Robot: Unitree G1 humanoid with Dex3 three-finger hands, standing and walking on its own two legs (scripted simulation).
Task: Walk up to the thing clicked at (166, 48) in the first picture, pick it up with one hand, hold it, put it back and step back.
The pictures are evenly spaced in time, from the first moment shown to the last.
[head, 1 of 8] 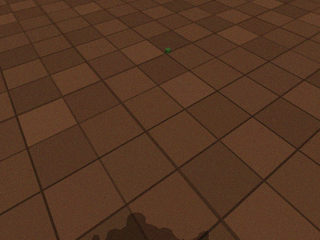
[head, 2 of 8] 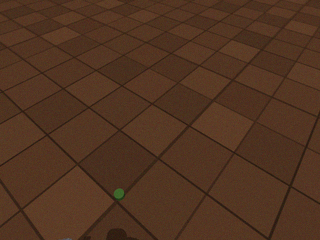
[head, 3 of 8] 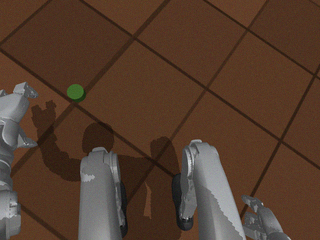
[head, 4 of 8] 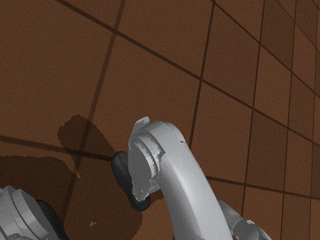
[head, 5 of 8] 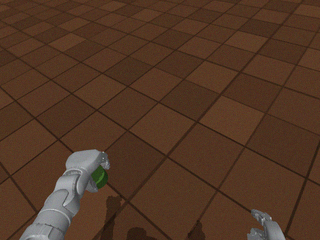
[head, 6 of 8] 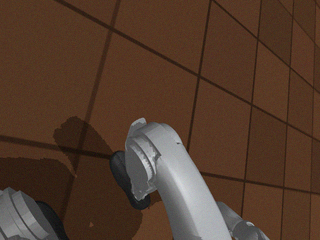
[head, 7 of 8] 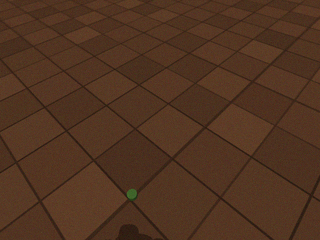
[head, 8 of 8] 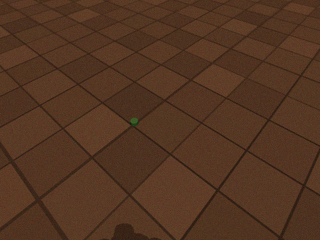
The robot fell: no
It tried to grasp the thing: yes
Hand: left
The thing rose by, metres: 0.68
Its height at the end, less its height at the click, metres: +0.00
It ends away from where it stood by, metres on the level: 0.01
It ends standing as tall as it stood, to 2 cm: yes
